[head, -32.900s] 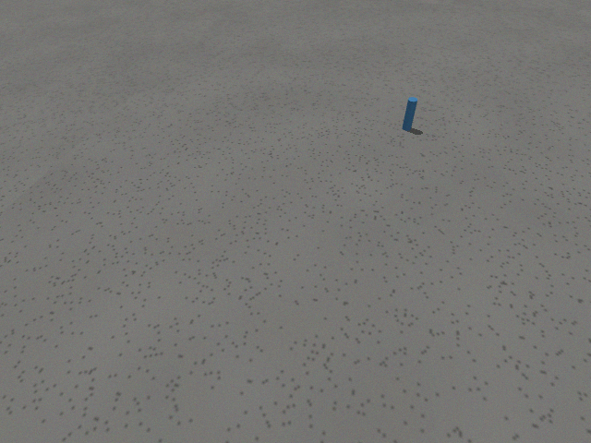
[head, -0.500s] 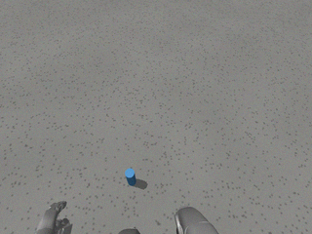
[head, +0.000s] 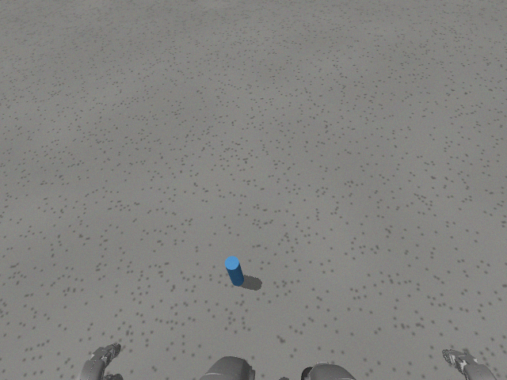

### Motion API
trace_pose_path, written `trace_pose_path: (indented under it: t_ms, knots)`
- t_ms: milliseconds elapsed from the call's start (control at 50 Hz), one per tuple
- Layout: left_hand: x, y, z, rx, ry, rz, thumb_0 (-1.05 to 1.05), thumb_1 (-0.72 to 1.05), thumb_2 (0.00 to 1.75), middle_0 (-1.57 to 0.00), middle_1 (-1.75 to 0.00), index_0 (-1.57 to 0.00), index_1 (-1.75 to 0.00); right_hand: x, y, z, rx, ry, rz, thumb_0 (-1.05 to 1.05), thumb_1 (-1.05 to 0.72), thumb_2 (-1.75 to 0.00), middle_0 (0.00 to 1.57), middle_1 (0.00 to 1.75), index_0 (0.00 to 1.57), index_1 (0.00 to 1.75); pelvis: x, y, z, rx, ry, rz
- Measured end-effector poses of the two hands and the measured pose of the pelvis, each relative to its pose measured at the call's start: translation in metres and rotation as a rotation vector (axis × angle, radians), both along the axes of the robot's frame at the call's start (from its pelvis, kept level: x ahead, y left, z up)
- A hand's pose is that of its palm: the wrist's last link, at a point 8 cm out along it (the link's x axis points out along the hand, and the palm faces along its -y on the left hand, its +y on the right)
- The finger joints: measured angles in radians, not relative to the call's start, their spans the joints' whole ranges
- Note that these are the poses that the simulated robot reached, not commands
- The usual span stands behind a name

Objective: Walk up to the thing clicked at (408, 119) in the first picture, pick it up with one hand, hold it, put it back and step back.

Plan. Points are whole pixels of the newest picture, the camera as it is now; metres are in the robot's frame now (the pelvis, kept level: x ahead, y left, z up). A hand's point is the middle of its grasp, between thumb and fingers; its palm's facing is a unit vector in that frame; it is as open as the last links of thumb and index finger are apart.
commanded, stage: step back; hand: left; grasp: from the side
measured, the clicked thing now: (235, 271) +0.51 +0.15 -0.67
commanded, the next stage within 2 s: none
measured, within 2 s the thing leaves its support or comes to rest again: neither
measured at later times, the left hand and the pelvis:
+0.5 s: hand out of the picture -0.07 +0.28 -0.17, palm faces -0.07 -0.92 -0.39, open 7.4 cm; pelvis -0.15 +0.00 -0.01, yaw -3 degrees
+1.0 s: hand out of the picture -0.18 +0.23 -0.15, palm faces +0.04 -0.92 -0.39, open 7.4 cm; pelvis -0.33 -0.04 -0.02, yaw +3 degrees
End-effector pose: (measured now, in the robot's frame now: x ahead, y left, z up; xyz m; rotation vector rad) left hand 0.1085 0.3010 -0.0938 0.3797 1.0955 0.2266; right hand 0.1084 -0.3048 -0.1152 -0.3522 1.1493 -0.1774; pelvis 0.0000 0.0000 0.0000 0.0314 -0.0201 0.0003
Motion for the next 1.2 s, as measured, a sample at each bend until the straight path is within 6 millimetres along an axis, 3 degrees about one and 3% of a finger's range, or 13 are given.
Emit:
trace_pose_path:
  t_ms: [140,260,400,480,560,640,720,820,900,980,1080,1200]
  knots:
    - [-0.028,0.023,-0.019,-0.027,-0.062,-0.007,0.01,0.90,0.90,-0.20,-0.30,-0.21,-0.30,-0.048,0.010,0.000,-0.077,0.018,0.026,0.00,-0.91,-0.90,0.20,0.30,0.20,0.30,-0.046,0.019,-0.016,-0.013,-0.024,0.037]
    - [-0.079,0.031,-0.025,-0.062,0.012,0.030,0.01,0.91,0.90,-0.20,-0.30,-0.21,-0.30,-0.098,0.024,0.024,-0.082,0.038,0.029,0.00,-0.90,-0.90,0.21,0.30,0.20,0.30,-0.076,0.023,-0.002,-0.061,-0.025,0.035]
    - [-0.147,0.035,-0.030,-0.046,0.098,0.039,0.01,0.91,0.90,-0.20,-0.30,-0.20,-0.30,-0.122,0.011,0.038,-0.110,-0.027,0.020,0.00,-0.90,-0.90,0.21,0.30,0.20,0.30,-0.115,0.015,0.001,-0.060,-0.003,-0.017]
    - [-0.178,0.026,-0.034,-0.022,0.148,0.012,0.01,0.91,0.90,-0.20,-0.30,-0.20,-0.29,-0.138,-0.004,0.032,-0.108,-0.085,0.013,0.00,-0.90,-0.90,0.21,0.30,0.20,0.30,-0.145,0.003,-0.006,-0.046,-0.010,-0.052]
    - [-0.203,0.007,-0.035,-0.001,0.146,-0.021,0.01,0.91,0.90,-0.20,-0.30,-0.20,-0.29,-0.164,-0.027,0.014,-0.089,-0.121,0.003,0.00,-0.90,-0.90,0.21,0.30,0.20,0.30,-0.177,-0.014,-0.020,-0.026,-0.017,-0.081]
    - [-0.235,-0.019,-0.021,-0.001,0.116,-0.018,0.01,0.91,0.90,-0.20,-0.30,-0.20,-0.29,-0.199,-0.047,-0.004,-0.061,-0.097,-0.038,0.00,-0.90,-0.90,0.21,0.30,0.20,0.30,-0.206,-0.028,-0.020,-0.057,-0.042,-0.041]
    - [-0.262,-0.031,0.001,0.013,0.100,-0.004,0.01,0.91,0.90,-0.20,-0.30,-0.21,-0.30,-0.240,-0.053,-0.003,-0.027,-0.040,-0.059,0.00,-0.91,-0.90,0.20,0.30,0.20,0.30,-0.225,-0.036,-0.005,0.017,-0.025,-0.055]
    - [-0.271,-0.034,0.011,0.045,0.042,-0.012,0.01,0.90,0.90,-0.21,-0.30,-0.21,-0.30,-0.294,-0.056,-0.007,-0.028,0.038,-0.045,0.00,-0.91,-0.90,0.20,0.30,0.20,0.30,-0.255,-0.043,-0.002,0.009,0.002,-0.019]
    - [-0.277,-0.033,0.004,0.043,-0.039,-0.009,0.01,0.90,0.90,-0.20,-0.30,-0.21,-0.30,-0.331,-0.051,-0.012,-0.041,0.105,-0.005,0.00,-0.91,-0.90,0.20,0.30,0.20,0.30,-0.285,-0.045,-0.009,-0.012,0.001,0.032]
    - [-0.296,-0.031,-0.017,0.001,-0.085,0.005,0.01,0.90,0.90,-0.20,-0.30,-0.21,-0.30,-0.359,-0.043,-0.012,-0.056,0.116,0.025,0.00,-0.91,-0.90,0.20,0.30,0.20,0.30,-0.319,-0.044,-0.019,0.011,-0.027,0.058]
    - [-0.343,-0.045,-0.025,-0.066,-0.023,0.029,0.01,0.91,0.90,-0.20,-0.30,-0.21,-0.30,-0.383,-0.045,0.008,-0.072,0.072,0.044,0.00,-0.90,-0.90,0.21,0.30,0.20,0.30,-0.350,-0.047,-0.009,-0.044,-0.036,0.061]
    - [-0.415,-0.053,-0.030,-0.070,0.054,0.053,0.01,0.91,0.90,-0.20,-0.30,-0.21,-0.30,-0.385,-0.065,0.030,-0.104,-0.037,0.057,0.00,-0.90,-0.90,0.21,0.30,0.20,0.30,-0.387,-0.063,-0.004,-0.050,-0.004,0.017]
